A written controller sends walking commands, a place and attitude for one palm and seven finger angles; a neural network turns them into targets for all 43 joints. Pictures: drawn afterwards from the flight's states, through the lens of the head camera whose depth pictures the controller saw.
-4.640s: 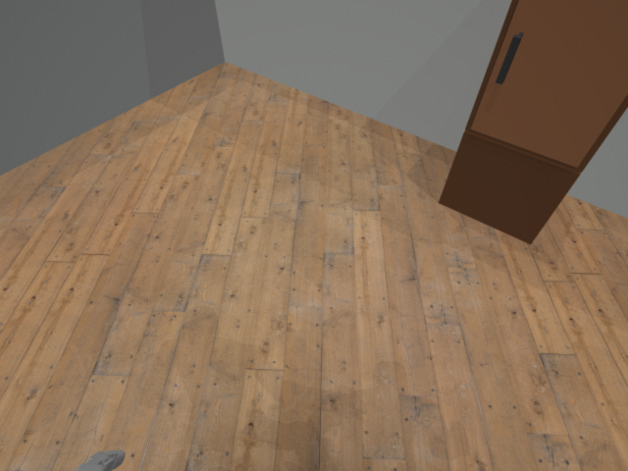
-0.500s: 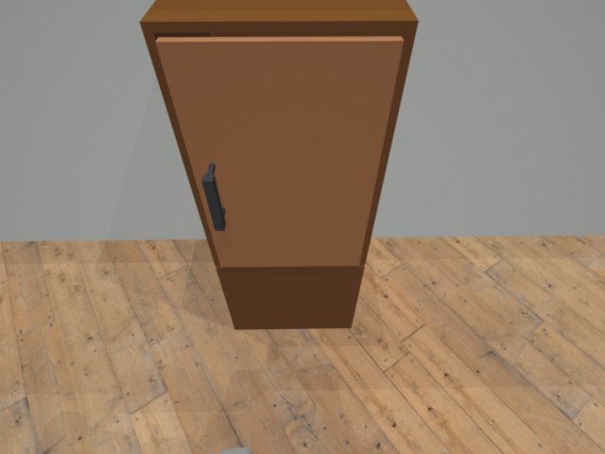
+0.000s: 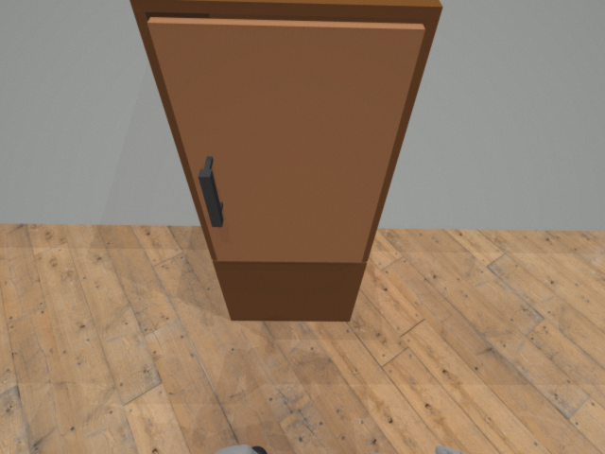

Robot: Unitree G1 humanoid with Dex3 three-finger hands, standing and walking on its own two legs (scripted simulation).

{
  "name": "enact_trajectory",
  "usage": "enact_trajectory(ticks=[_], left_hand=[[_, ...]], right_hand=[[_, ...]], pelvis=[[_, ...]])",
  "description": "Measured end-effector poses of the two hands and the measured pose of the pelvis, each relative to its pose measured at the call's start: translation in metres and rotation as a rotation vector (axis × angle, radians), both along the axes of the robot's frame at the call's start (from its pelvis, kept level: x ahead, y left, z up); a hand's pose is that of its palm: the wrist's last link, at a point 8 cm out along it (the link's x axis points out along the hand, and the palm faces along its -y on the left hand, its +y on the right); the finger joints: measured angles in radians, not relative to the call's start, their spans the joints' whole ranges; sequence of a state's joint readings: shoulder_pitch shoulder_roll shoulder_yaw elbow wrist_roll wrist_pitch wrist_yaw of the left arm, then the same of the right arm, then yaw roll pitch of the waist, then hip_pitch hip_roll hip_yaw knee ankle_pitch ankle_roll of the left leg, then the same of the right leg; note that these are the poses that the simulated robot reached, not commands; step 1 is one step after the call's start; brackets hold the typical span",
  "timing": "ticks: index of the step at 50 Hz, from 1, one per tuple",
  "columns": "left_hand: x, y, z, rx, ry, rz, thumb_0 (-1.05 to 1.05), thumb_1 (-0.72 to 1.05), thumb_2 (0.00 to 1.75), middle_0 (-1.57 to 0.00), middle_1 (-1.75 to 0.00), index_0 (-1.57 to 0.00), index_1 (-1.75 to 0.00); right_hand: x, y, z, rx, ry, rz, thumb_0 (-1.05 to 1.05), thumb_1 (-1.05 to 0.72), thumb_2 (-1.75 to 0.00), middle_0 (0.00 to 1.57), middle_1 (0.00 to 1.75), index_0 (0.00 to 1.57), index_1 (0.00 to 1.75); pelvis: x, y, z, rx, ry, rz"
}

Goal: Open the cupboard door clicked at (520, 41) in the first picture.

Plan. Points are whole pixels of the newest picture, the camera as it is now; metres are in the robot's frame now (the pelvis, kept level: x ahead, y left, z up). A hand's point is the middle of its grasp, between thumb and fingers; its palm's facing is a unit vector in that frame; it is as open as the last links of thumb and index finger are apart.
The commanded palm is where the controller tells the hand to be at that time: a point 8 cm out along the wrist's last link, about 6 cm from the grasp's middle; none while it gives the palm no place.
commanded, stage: come to a stop and stand still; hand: left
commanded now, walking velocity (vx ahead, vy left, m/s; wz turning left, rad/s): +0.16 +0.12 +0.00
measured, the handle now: (213, 192) +0.56 +0.22 -0.05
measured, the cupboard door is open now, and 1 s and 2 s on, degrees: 0 0 0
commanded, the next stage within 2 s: look again from close up in 0.96 s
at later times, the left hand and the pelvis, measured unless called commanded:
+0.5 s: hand out of the picture -0.02 +0.17 -0.18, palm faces +0.06 -0.97 -0.23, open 7.4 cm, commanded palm none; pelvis -0.02 -0.01 +0.00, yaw +2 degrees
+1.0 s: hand out of the picture +0.03 +0.20 -0.17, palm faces -0.01 -0.97 -0.23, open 7.4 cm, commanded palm none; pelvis -0.01 +0.02 +0.00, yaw -1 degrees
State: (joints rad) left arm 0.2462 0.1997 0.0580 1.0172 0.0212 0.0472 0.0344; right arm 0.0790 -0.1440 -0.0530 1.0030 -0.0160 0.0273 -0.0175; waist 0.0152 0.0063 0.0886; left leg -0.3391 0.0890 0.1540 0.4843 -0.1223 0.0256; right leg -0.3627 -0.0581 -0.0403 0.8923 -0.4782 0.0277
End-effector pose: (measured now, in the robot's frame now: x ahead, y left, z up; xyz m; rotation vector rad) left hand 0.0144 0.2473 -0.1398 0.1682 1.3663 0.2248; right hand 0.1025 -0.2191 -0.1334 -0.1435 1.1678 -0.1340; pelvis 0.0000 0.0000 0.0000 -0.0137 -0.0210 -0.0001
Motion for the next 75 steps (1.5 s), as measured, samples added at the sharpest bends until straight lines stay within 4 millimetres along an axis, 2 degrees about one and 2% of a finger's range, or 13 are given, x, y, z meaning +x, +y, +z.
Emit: enact_trajectory(ticks=[3, 5, 9, 12, 15, 18, 23, 26, 30, 39, 46, 56, 75], left_hand=[[0.002, -0.01, 0.005, 0.034, -0.059, -0.011, 0.01, 0.91, 0.9, -0.19, -0.3, -0.2, -0.3], [-0.004, -0.021, 0.007, 0.046, -0.071, -0.017, 0.01, 0.91, 0.9, -0.19, -0.3, -0.2, -0.3], [-0.019, -0.045, 0.019, 0.019, -0.042, -0.013, 0.01, 0.91, 0.9, -0.19, -0.3, -0.2, -0.3], [-0.022, -0.057, 0.022, -0.006, -0.022, -0.014, 0.01, 0.9, 0.9, -0.2, -0.3, -0.2, -0.3], [-0.023, -0.062, 0.021, -0.019, -0.021, -0.004, 0.01, 0.9, 0.9, -0.2, -0.3, -0.2, -0.3], [-0.027, -0.056, 0.017, -0.02, -0.011, 0.018, 0.02, 0.92, 0.9, -0.2, -0.3, -0.21, -0.3], [-0.039, -0.036, 0.002, -0.016, 0.019, 0.013, 0.01, 0.91, 0.9, -0.2, -0.3, -0.21, -0.3], [-0.04, -0.02, -0.006, -0.016, 0.027, 0.006, 0.01, 0.91, 0.9, -0.2, -0.3, -0.2, -0.3], [-0.034, -0.002, -0.004, -0.005, 0.005, -0.008, 0.01, 0.91, 0.9, -0.2, -0.3, -0.2, -0.3], [-0.01, 0.017, 0.005, 0.005, -0.044, -0.059, 0.01, 0.9, 0.9, -0.2, -0.3, -0.2, -0.3], [0.002, 0.012, 0.004, -0.007, -0.043, -0.078, 0.01, 0.9, 0.9, -0.19, -0.3, -0.2, -0.3], [0.009, -0.008, 0.001, -0.026, -0.026, -0.078, 0.01, 0.91, 0.9, -0.2, -0.3, -0.2, -0.3], [-0.003, -0.038, -0.001, -0.038, 0.004, -0.044, 0.01, 0.92, 0.9, -0.2, -0.3, -0.2, -0.3]], right_hand=[[-0.021, -0.021, -0.012, 0.017, 0.032, -0.013, 0.0, -0.91, -0.9, 0.2, 0.3, 0.2, 0.3], [-0.037, -0.033, -0.019, 0.032, 0.063, -0.028, 0.0, -0.91, -0.9, 0.2, 0.3, 0.2, 0.3], [-0.068, -0.049, -0.015, 0.043, 0.138, -0.045, 0.0, -0.91, -0.9, 0.2, 0.3, 0.2, 0.3], [-0.091, -0.057, -0.01, 0.035, 0.185, -0.057, 0.0, -0.91, -0.9, 0.2, 0.3, 0.2, 0.29], [-0.112, -0.061, -0.008, 0.016, 0.252, -0.053, 0.01, -0.91, -0.9, 0.19, 0.3, 0.2, 0.29], [-0.123, -0.059, -0.005, -0.007, 0.304, -0.04, 0.01, -0.91, -0.9, 0.19, 0.3, 0.2, 0.29], [-0.115, -0.045, -0.009, -0.042, 0.265, -0.015, 0.01, -0.91, -0.9, 0.19, 0.3, 0.2, 0.29], [-0.104, -0.026, -0.01, -0.04, 0.204, 0.008, 0.01, -0.91, -0.9, 0.19, 0.3, 0.2, 0.29], [-0.092, 0.0, -0.013, -0.018, 0.141, 0.028, 0.01, -0.92, -0.9, 0.19, 0.3, 0.2, 0.29], [-0.086, 0.012, -0.012, -0.01, 0.103, 0.014, 0.02, -0.95, -0.9, 0.2, 0.3, 0.2, 0.3], [-0.096, 0.014, -0.012, -0.003, 0.145, -0.003, 0.01, -0.92, -0.9, 0.2, 0.3, 0.2, 0.3], [-0.109, 0.01, -0.015, 0.012, 0.211, -0.031, 0.01, -0.91, -0.9, 0.2, 0.3, 0.2, 0.3], [-0.1, -0.017, -0.012, 0.009, 0.232, -0.026, 0.01, -0.91, -0.9, 0.2, 0.3, 0.2, 0.3]], pelvis=[[-0.005, -0.015, -0.005, 0.023, -0.001, 0.009], [-0.008, -0.024, -0.007, 0.035, -0.004, 0.01], [-0.007, -0.033, 0.005, 0.045, 0.003, -0.002], [-0.006, -0.036, 0.011, 0.05, 0.015, 0.003], [-0.007, -0.037, 0.012, 0.046, 0.026, 0.016], [-0.008, -0.033, 0.011, 0.041, 0.035, 0.024], [-0.014, -0.016, 0.0, 0.002, 0.046, 0.036], [-0.017, -0.004, -0.005, 0.005, 0.032, 0.039], [-0.018, 0.009, -0.005, 0.004, 0.007, 0.028], [-0.015, 0.024, -0.002, 0.016, 0.0, -0.001], [-0.009, 0.023, 0.0, 0.021, 0.007, -0.009], [-0.003, 0.012, 0.0, 0.021, 0.005, -0.01], [0.003, -0.017, 0.002, 0.017, 0.015, 0.005]])
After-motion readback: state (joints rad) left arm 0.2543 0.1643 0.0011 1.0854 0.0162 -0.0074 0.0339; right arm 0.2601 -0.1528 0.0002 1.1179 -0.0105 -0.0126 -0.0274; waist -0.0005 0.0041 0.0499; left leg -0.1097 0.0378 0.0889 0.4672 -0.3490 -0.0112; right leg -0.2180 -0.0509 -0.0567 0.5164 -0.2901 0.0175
